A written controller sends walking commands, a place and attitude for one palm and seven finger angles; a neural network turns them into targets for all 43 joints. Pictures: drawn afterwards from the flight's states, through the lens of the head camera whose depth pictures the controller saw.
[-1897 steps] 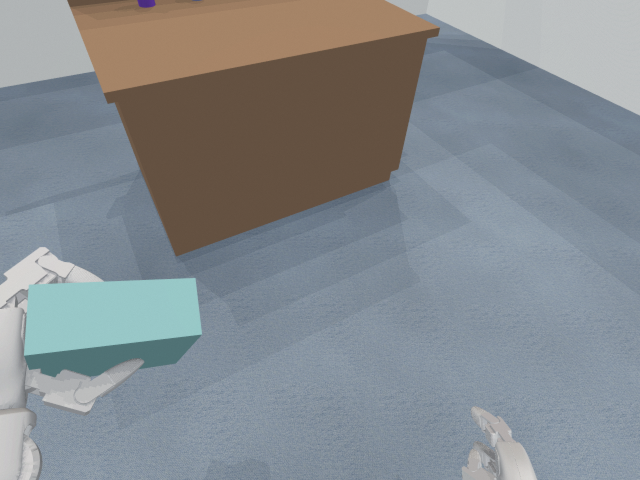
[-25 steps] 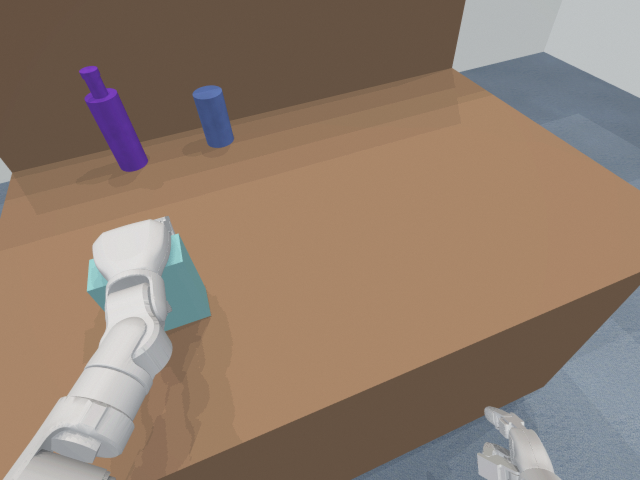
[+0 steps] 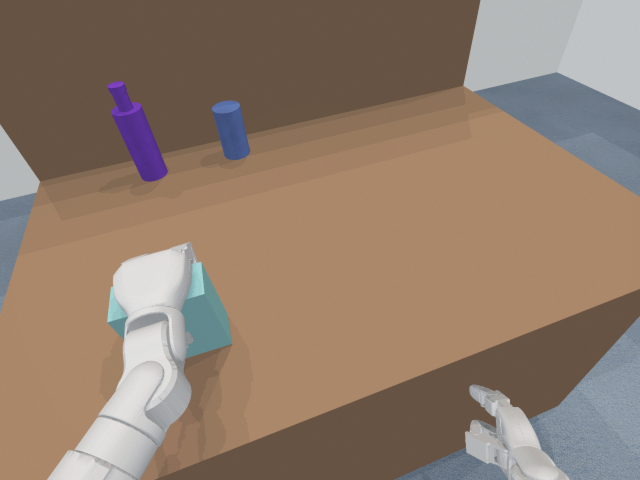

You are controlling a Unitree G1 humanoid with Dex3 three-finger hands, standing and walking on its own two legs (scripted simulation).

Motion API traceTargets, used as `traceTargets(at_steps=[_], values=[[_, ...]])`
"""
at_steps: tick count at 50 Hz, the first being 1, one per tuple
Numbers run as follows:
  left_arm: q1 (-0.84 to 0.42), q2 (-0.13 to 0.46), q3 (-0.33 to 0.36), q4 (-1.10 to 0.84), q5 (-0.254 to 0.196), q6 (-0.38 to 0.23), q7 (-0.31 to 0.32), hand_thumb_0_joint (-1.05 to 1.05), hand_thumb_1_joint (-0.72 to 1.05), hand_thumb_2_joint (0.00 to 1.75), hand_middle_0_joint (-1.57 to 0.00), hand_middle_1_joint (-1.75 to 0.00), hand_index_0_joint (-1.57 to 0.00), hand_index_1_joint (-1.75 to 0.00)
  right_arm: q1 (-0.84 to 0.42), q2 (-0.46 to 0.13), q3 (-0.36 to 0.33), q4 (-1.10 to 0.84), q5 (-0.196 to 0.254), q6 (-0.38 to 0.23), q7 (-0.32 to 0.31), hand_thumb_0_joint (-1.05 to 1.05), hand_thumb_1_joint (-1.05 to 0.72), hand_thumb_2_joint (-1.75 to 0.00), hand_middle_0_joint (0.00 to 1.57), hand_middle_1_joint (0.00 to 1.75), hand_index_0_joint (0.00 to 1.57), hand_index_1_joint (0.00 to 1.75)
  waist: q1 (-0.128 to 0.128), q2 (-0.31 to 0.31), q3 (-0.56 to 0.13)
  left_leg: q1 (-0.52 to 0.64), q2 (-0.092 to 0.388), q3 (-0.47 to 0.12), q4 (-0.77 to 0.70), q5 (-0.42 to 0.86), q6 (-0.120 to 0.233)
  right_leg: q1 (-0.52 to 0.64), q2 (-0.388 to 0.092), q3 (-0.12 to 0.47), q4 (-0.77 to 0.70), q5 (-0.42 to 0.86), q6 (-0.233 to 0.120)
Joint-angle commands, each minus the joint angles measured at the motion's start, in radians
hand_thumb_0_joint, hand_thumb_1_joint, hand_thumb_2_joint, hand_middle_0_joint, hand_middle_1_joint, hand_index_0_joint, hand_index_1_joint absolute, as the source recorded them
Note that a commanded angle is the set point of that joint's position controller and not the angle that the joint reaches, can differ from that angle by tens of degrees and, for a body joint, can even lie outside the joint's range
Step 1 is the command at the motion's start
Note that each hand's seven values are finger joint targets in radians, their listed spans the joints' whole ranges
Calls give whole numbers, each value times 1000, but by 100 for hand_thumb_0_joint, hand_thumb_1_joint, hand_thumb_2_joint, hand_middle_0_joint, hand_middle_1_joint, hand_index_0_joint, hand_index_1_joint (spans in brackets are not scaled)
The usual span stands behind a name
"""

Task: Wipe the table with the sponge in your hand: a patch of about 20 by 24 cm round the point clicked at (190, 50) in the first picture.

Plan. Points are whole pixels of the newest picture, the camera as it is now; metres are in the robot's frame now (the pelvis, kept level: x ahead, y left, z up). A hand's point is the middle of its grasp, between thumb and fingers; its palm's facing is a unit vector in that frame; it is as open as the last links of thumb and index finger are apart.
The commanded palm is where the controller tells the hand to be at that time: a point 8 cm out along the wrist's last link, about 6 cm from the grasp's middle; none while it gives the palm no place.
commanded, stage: wipe back along the middle lane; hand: left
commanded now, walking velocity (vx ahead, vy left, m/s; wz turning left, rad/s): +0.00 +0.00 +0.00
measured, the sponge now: (181, 325) +0.30 +0.25 +0.02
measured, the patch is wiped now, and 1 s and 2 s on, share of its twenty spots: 0.55 0.60 0.70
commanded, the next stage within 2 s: slide across to the third lane in 0.66 s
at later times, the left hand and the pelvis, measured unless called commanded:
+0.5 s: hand (185, 335) +0.26 +0.20 +0.08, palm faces +0.09 -0.09 -0.99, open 10.0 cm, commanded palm +0.20 +0.18 +0.11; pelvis -0.01 -0.02 +0.00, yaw -1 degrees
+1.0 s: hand (192, 354) +0.24 +0.19 +0.07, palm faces +0.07 -0.09 -0.99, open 10.0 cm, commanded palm +0.20 +0.15 +0.12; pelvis -0.03 -0.03 +0.00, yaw -1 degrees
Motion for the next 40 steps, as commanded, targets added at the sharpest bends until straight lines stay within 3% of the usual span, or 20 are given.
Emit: traceTargets(at_steps=[1, 2, 3, 7, 8, 10, 13, 16, 18, 19, 21, 23, 24, 28, 29, 33, 34, 38, 39, 40], values=[[-74, -21, -6, -134, -55, 17, -30, 0, 10, 130, -120, -160, -120, -160, -250, -91, -33, -192, 10, -54, 13, 0, -90, -90, 20, 30, 20, 30, 8, -119, -168, 93, 24, -74, -29, 328, 1, 44, 15, 26, -21, 349, -51], [-81, -31, -21, -152, -55, 21, -31, 0, 10, 130, -120, -160, -120, -160, -253, -89, -32, -194, 10, -53, 14, 0, -90, -90, 20, 30, 20, 30, 6, -110, -170, 94, 21, -68, -27, 329, 3, 48, 15, 29, -18, 361, -50], [-74, 33, 43, -163, -61, 20, -24, 0, 10, 130, -120, -160, -120, -160, -252, -97, -38, -189, 7, -53, 13, 0, -90, -90, 20, 30, 20, 30, 12, -123, -170, 85, 23, -72, -27, 317, 3, 56, 17, 42, -15, 361, -54], [-16, -34, -29, -199, -56, 34, -35, 0, 10, 130, -120, -160, -120, -160, -271, -87, -29, -200, 11, -50, 21, 0, -90, -90, 20, 30, 20, 30, 8, -140, -147, 74, 18, -66, -26, 312, 4, 57, 15, 40, -15, 370, -47], [-23, 14, 14, -211, -56, 32, -30, 0, 10, 130, -120, -160, -120, -160, -276, -93, -33, -196, 10, -50, 20, 0, -90, -90, 20, 30, 20, 30, 11, -127, -138, 71, 22, -73, -29, 292, 4, 48, 18, 52, -15, 342, -53], [7, -43, -44, -227, -50, 38, -34, 0, 10, 130, -120, -160, -120, -160, -278, -79, -29, -208, 14, -53, 28, 0, -90, -90, 20, 30, 20, 30, 11, -130, -144, 78, 19, -71, -24, 297, 8, 47, 19, 40, -11, 338, -49], [12, 31, 27, -241, -54, 37, -25, 0, 10, 130, -120, -160, -120, -160, -286, -91, -34, -199, 9, -50, 22, 0, -90, -90, 20, 30, 20, 30, 20, -140, -133, 64, 16, -67, -28, 255, 9, 54, 22, 69, -18, 319, -52], [72, -27, -23, -249, -59, 46, -29, 0, 10, 130, -120, -160, -120, -160, -294, -79, -29, -209, 13, -53, 28, 0, -90, -90, 20, 30, 20, 30, 21, -149, -133, 65, 11, -59, -19, 271, 10, 64, 19, 60, -16, 342, -46], [75, 32, 28, -262, -56, 42, -23, 0, 10, 130, -120, -160, -120, -160, -297, -87, -33, -201, 10, -55, 26, 0, -90, -90, 20, 30, 20, 30, 25, -146, -131, 58, 11, -62, -19, 256, 8, 66, 22, 80, -14, 334, -50], [85, -28, -29, -276, -55, 48, -28, 0, 10, 130, -120, -160, -120, -160, -297, -79, -28, -215, 12, -54, 29, 0, -90, -90, 20, 30, 20, 30, 21, -129, -135, 58, 8, -56, -16, 255, 11, 68, 21, 67, -13, 331, -47], [117, -33, -43, -283, -50, 46, -33, 0, 10, 130, -120, -160, -120, -160, -304, -77, -27, -216, 14, -55, 35, 0, -90, -90, 20, 30, 20, 30, 22, -139, -121, 59, 8, -60, -14, 260, 10, 61, 21, 74, -14, 334, -46], [135, 35, 23, -302, -53, 38, -24, 0, 10, 130, -120, -160, -120, -160, -306, -85, -33, -211, 12, -57, 35, 0, -90, -90, 20, 30, 20, 30, 30, -134, -118, 53, 9, -61, -14, 243, 9, 66, 23, 96, -14, 325, -51], [163, -33, -36, -330, -57, 39, -29, 0, 10, 130, -120, -160, -120, -160, -304, -73, -30, -228, 11, -57, 39, 0, -90, -90, 20, 30, 20, 30, 30, -139, -137, 56, 5, -54, -8, 256, 13, 81, 21, 74, -8, 341, -45], [188, 29, 16, -343, -58, 32, -22, 0, 10, 130, -120, -160, -120, -160, -316, -78, -32, -216, 11, -60, 38, 0, -90, -90, 20, 30, 20, 30, 31, -145, -86, 54, 8, -58, -10, 227, 10, 59, 21, 113, -28, 313, -47], [186, -25, -34, -351, -58, 42, -26, 0, 10, 130, -120, -160, -120, -160, -313, -71, -28, -227, 12, -59, 39, 0, -90, -90, 20, 30, 20, 30, 28, -139, -98, 53, 6, -50, -12, 222, 14, 62, 22, 92, -28, 295, -42], [191, 40, 25, -349, -53, 32, -19, 0, 10, 130, -120, -160, -120, -160, -320, -77, -34, -212, 10, -67, 33, 0, -90, -90, 20, 30, 20, 30, 34, -137, -78, 59, 3, -52, -8, 196, 12, 51, 22, 132, -44, 263, -47], [223, -14, -19, -358, -56, 37, -22, 0, 10, 130, -120, -160, -120, -160, -319, -68, -30, -227, 11, -67, 37, 0, -90, -90, 20, 30, 20, 30, 35, -138, -96, 57, 0, -44, -4, 209, 15, 68, 22, 108, -35, 277, -42], [208, 67, 57, -344, -54, 26, -15, 0, 10, 130, -120, -160, -120, -160, -318, -79, -31, -207, 7, -69, 29, 0, -90, -90, 20, 30, 20, 30, 34, -149, -71, 51, 0, -47, -4, 193, 11, 56, 21, 145, -46, 278, -44], [186, -1, -9, -368, -52, 33, -21, 0, 10, 130, -120, -160, -120, -160, -323, -69, -28, -223, 8, -67, 29, 0, -90, -90, 20, 30, 20, 30, 27, -137, -85, 52, -2, -41, -6, 192, 13, 60, 18, 125, -47, 265, -39], [151, 1, -18, -368, -51, 34, -24, 0, 10, 130, -120, -160, -120, -160, -329, -66, -27, -218, 10, -69, 27, 0, -90, -90, 20, 30, 20, 30, 21, -150, -65, 59, -1, -47, -6, 186, 14, 39, 17, 133, -60, 241, -38]])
